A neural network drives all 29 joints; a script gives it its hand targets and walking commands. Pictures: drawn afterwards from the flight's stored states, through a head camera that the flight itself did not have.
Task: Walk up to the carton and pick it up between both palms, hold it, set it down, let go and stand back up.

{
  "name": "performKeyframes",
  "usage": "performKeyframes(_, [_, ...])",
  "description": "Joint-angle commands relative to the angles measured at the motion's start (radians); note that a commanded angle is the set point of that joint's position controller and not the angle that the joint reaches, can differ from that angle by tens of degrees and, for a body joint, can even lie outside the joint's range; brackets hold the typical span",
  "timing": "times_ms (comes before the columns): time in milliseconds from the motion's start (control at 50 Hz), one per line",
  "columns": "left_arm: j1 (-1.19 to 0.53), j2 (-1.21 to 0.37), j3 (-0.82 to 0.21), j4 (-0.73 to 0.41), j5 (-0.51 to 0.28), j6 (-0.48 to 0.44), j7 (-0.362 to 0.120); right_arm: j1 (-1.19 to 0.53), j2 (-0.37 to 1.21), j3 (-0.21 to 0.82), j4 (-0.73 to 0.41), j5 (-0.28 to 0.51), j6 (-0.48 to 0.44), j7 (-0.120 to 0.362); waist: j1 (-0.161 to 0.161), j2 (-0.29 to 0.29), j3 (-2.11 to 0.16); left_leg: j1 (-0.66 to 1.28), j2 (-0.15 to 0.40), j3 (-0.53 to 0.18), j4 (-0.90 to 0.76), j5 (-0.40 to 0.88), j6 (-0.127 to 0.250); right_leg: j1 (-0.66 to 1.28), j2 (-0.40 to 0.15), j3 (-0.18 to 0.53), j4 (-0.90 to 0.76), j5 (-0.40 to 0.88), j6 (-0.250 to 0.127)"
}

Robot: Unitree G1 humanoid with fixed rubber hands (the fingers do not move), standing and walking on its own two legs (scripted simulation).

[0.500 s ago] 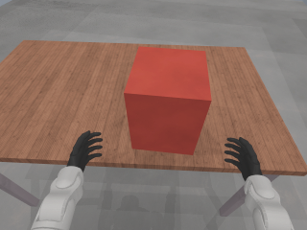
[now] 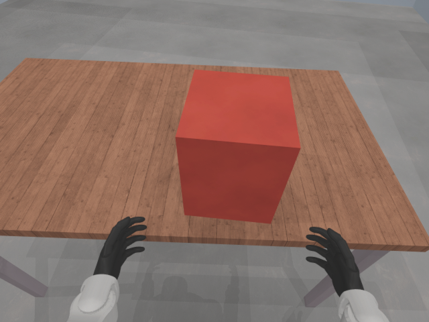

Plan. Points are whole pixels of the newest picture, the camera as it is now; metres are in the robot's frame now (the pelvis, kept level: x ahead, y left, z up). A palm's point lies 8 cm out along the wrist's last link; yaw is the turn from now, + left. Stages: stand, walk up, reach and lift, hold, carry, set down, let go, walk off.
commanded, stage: set down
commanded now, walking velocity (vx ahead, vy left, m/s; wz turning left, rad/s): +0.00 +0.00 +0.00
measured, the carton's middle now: (234, 149) +0.46 -0.03 +0.06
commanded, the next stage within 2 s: let go in 0.12 s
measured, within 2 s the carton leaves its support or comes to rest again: neither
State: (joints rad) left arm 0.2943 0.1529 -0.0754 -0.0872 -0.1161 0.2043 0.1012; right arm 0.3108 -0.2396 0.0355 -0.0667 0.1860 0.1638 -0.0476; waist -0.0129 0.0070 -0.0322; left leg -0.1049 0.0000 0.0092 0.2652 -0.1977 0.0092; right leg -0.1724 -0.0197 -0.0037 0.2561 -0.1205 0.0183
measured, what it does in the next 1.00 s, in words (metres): stands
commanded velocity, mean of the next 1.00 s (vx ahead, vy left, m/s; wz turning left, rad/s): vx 0.00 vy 0.00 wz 0.00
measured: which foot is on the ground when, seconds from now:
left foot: down 0.00-1.00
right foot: down 0.00-1.00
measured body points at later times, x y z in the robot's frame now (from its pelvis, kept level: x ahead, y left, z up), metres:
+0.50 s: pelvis +0.02 +0.01 +0.00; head +0.03 +0.01 +0.44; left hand +0.22 +0.20 -0.05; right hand +0.22 -0.21 -0.04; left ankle -0.04 +0.11 -0.75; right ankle +0.01 -0.13 -0.75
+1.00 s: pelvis +0.01 +0.01 -0.01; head +0.03 +0.01 +0.44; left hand +0.19 +0.22 -0.09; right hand +0.20 -0.21 -0.09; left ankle -0.04 +0.11 -0.75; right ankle +0.01 -0.13 -0.75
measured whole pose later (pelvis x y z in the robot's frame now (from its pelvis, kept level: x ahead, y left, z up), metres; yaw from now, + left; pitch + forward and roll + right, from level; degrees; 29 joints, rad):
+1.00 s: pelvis +0.01 +0.01 -0.01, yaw +0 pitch +4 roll -1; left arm 0.18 0.19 -0.06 0.61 -0.04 -0.15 0.03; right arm 0.17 -0.21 0.04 0.63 0.05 -0.17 -0.04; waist 0.00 0.01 -0.04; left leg -0.23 0.00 0.01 0.49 -0.33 0.02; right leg -0.29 -0.02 0.00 0.45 -0.23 0.03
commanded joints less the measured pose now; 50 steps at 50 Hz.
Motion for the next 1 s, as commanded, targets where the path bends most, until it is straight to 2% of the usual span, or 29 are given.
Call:
performKeyframes(0, [-0.068, 0.057, 0.054, -0.197, 0.016, -0.009, 0.000, -0.056, -0.078, -0.054, -0.151, -0.020, -0.006, 0.006, 0.005, -0.021, -0.055, -0.117, -0.018, -0.010, -0.063, 0.140, 0.013, 0.164, 0.030, 0.012, 0.017, 0.179, -0.036])
performKeyframes(60, [-0.079, 0.053, 0.058, -0.178, 0.006, 0.006, -0.008, -0.094, -0.087, -0.055, -0.175, -0.044, -0.004, 0.003, -0.003, -0.044, -0.085, -0.103, -0.009, -0.020, -0.026, 0.201, 0.012, 0.144, 0.032, 0.012, 0.040, 0.219, -0.034])
performKeyframes(100, [-0.087, 0.059, 0.065, -0.177, 0.016, -0.005, -0.010, -0.091, -0.086, -0.067, -0.174, -0.060, -0.010, -0.001, -0.006, -0.016, -0.097, -0.122, -0.012, -0.008, -0.016, 0.254, 0.001, 0.176, 0.042, 0.006, 0.063, 0.260, -0.030])
performKeyframes(120, [-0.088, 0.065, 0.066, -0.181, 0.019, -0.021, -0.010, -0.089, -0.073, -0.069, -0.159, -0.052, -0.022, 0.001, 0.001, 0.005, -0.111, -0.119, -0.014, -0.010, -0.017, 0.228, 0.003, 0.180, 0.035, 0.017, 0.062, 0.254, -0.028])
performKeyframes(180, [-0.065, 0.059, 0.057, -0.129, 0.030, -0.050, -0.011, -0.066, -0.072, -0.061, -0.102, -0.057, -0.050, 0.008, -0.005, 0.006, -0.123, -0.109, -0.009, -0.018, 0.003, 0.274, -0.005, 0.174, 0.035, 0.017, 0.070, 0.285, -0.038])
performKeyframes(240, [-0.060, 0.069, 0.048, -0.094, 0.037, -0.086, -0.013, -0.073, -0.074, -0.050, -0.060, -0.055, -0.086, 0.014, 0.000, 0.031, -0.182, -0.078, 0.005, -0.036, 0.028, 0.387, -0.020, 0.177, 0.040, 0.017, 0.077, 0.332, -0.045])
performKeyframes(280, [-0.042, 0.048, 0.034, -0.011, 0.023, -0.091, -0.011, -0.095, -0.080, -0.045, -0.024, -0.067, -0.106, 0.020, -0.002, -0.016, -0.155, -0.064, 0.004, -0.037, 0.027, 0.369, -0.020, 0.138, 0.038, 0.017, 0.075, 0.308, -0.038])
performKeyframes(320, [-0.056, 0.053, 0.030, 0.039, 0.029, -0.111, -0.012, -0.117, -0.081, -0.051, 0.063, -0.067, -0.121, 0.028, -0.002, 0.010, -0.127, -0.075, 0.000, -0.025, 0.045, 0.339, -0.020, 0.119, 0.038, 0.021, 0.070, 0.287, -0.046])
performKeyframes(340, [-0.065, 0.069, 0.048, 0.064, 0.038, -0.126, -0.008, -0.109, -0.096, -0.067, 0.082, -0.081, -0.137, 0.029, -0.012, 0.000, -0.132, -0.078, 0.005, -0.039, 0.034, 0.323, -0.021, 0.119, 0.042, 0.014, 0.077, 0.262, -0.045])
performKeyframes(360, [-0.077, 0.066, 0.045, 0.110, 0.049, -0.143, -0.012, -0.119, -0.090, -0.069, 0.117, -0.093, -0.154, 0.030, -0.009, -0.007, -0.119, -0.103, 0.002, -0.028, 0.032, 0.305, -0.012, 0.123, 0.045, 0.017, 0.073, 0.260, -0.042])
performKeyframes(380, [-0.086, 0.072, 0.046, 0.136, 0.056, -0.168, -0.010, -0.113, -0.089, -0.057, 0.160, -0.086, -0.174, 0.027, 0.000, 0.014, -0.118, -0.118, 0.002, -0.030, 0.039, 0.312, -0.019, 0.123, 0.046, 0.015, 0.074, 0.255, -0.045])
performKeyframes(420, [-0.096, 0.072, 0.043, 0.207, 0.060, -0.203, -0.013, -0.136, -0.096, -0.061, 0.226, -0.092, -0.214, 0.033, -0.005, -0.027, -0.136, -0.125, -0.005, -0.033, 0.067, 0.359, -0.026, 0.105, 0.046, 0.019, 0.100, 0.309, -0.050])
performKeyframes(460, [-0.108, 0.095, 0.055, 0.250, 0.079, -0.242, -0.017, -0.142, -0.104, -0.068, 0.287, -0.102, -0.253, 0.038, 0.003, -0.002, -0.172, -0.118, -0.008, -0.027, 0.070, 0.379, -0.034, 0.113, 0.043, 0.019, 0.114, 0.330, -0.047])
performKeyframes(480, [-0.108, 0.078, 0.045, 0.296, 0.070, -0.253, -0.019, -0.162, -0.104, -0.061, 0.312, -0.105, -0.269, 0.042, -0.003, -0.011, -0.159, -0.117, -0.008, -0.031, 0.081, 0.368, -0.028, 0.104, 0.040, 0.023, 0.124, 0.341, -0.046])
performKeyframes(500, [-0.113, 0.089, 0.040, 0.325, 0.070, -0.266, -0.022, -0.168, -0.113, -0.060, 0.342, -0.101, -0.284, 0.049, 0.002, -0.020, -0.163, -0.143, -0.006, -0.031, 0.079, 0.354, -0.029, 0.101, 0.043, 0.016, 0.134, 0.311, -0.041])
performKeyframes(540, [-0.135, 0.079, 0.040, 0.389, 0.073, -0.295, -0.026, -0.182, -0.101, -0.047, 0.410, -0.095, -0.303, 0.058, 0.015, 0.012, -0.134, -0.169, -0.005, -0.016, 0.090, 0.301, -0.023, 0.094, 0.041, 0.016, 0.144, 0.265, -0.040])
performKeyframes(580, [-0.168, 0.103, 0.037, 0.416, 0.068, -0.324, -0.033, -0.215, -0.111, -0.059, 0.450, -0.108, -0.327, 0.058, 0.011, -0.013, -0.140, -0.183, -0.006, -0.019, 0.095, 0.275, -0.023, 0.097, 0.042, 0.018, 0.152, 0.243, -0.031])
performKeyframes(600, [-0.184, 0.094, 0.038, 0.439, 0.051, -0.336, -0.036, -0.211, -0.117, -0.057, 0.441, -0.118, -0.341, 0.054, -0.003, -0.033, -0.155, -0.175, -0.002, -0.027, 0.097, 0.268, -0.022, 0.100, 0.043, 0.014, 0.161, 0.243, -0.029])
performKeyframes(660, [-0.213, 0.116, 0.036, 0.425, 0.072, -0.386, -0.043, -0.224, -0.104, -0.042, 0.483, -0.103, -0.378, 0.052, 0.021, 0.010, -0.166, -0.194, -0.005, -0.009, 0.118, 0.269, -0.025, 0.097, 0.036, 0.012, 0.163, 0.240, -0.030])
performKeyframes(700, [-0.212, 0.114, 0.036, 0.473, 0.071, -0.399, -0.046, -0.248, -0.102, -0.040, 0.480, -0.109, -0.396, 0.046, 0.012, -0.005, -0.187, -0.170, -0.004, -0.014, 0.131, 0.312, -0.022, 0.098, 0.041, 0.011, 0.180, 0.279, -0.027])
performKeyframes(720, [-0.218, 0.119, 0.041, 0.485, 0.063, -0.397, -0.047, -0.242, -0.106, -0.035, 0.488, -0.105, -0.395, 0.036, 0.010, -0.017, -0.209, -0.161, -0.005, -0.019, 0.139, 0.295, -0.021, 0.115, 0.041, 0.010, 0.186, 0.258, -0.028])
performKeyframes(740, [-0.208, 0.126, 0.040, 0.511, 0.070, -0.393, -0.048, -0.232, -0.119, -0.034, 0.505, -0.109, -0.395, 0.033, 0.013, 0.010, -0.188, -0.177, -0.012, -0.009, 0.134, 0.263, -0.021, 0.089, 0.034, 0.013, 0.183, 0.256, -0.026])
performKeyframes(780, [-0.199, 0.128, 0.037, 0.563, 0.060, -0.390, -0.055, -0.239, -0.104, -0.032, 0.519, -0.120, -0.389, 0.021, 0.003, -0.022, -0.127, -0.216, -0.004, -0.024, 0.126, 0.235, -0.020, 0.080, 0.034, 0.011, 0.191, 0.237, -0.027])
performKeyframes(800, [-0.191, 0.132, 0.046, 0.551, 0.060, -0.388, -0.057, -0.194, -0.105, -0.047, 0.551, -0.122, -0.383, 0.015, 0.013, 0.016, -0.138, -0.215, -0.005, -0.012, 0.125, 0.214, -0.022, 0.098, 0.029, 0.013, 0.189, 0.207, -0.025])
performKeyframes(820, [-0.189, 0.132, 0.024, 0.562, 0.066, -0.388, -0.060, -0.204, -0.075, -0.033, 0.585, -0.119, -0.378, 0.013, 0.011, 0.022, -0.104, -0.226, -0.001, -0.001, 0.138, 0.224, -0.011, 0.080, 0.032, 0.009, 0.194, 0.214, -0.025])
performKeyframes(840, [-0.202, 0.138, 0.044, 0.561, 0.064, -0.391, -0.063, -0.203, -0.080, -0.027, 0.581, -0.125, -0.377, 0.011, 0.012, 0.006, -0.121, -0.222, -0.002, -0.006, 0.142, 0.244, -0.016, 0.073, 0.036, 0.003, 0.190, 0.220, -0.024])
performKeyframes(860, [-0.174, 0.133, 0.054, 0.542, 0.073, -0.398, -0.062, -0.200, -0.091, -0.038, 0.570, -0.123, -0.380, 0.005, 0.013, 0.020, -0.136, -0.219, 0.001, -0.002, 0.144, 0.266, -0.016, 0.099, 0.035, 0.004, 0.190, 0.241, -0.021])
performKeyframes(900, [-0.188, 0.132, 0.051, 0.558, 0.069, -0.395, -0.069, -0.194, -0.098, -0.040, 0.564, -0.138, -0.374, -0.001, 0.013, -0.006, -0.117, -0.230, -0.002, -0.010, 0.139, 0.261, -0.017, 0.084, 0.038, 0.004, 0.189, 0.233, -0.029])
performKeyframes(980, [-0.173, 0.149, 0.064, 0.548, 0.091, -0.376, -0.079, -0.195, -0.066, -0.050, 0.582, -0.141, -0.357, -0.009, 0.021, 0.014, -0.161, -0.176, -0.001, -0.011, 0.138, 0.279, -0.008, 0.083, 0.035, 0.012, 0.200, 0.238, -0.016])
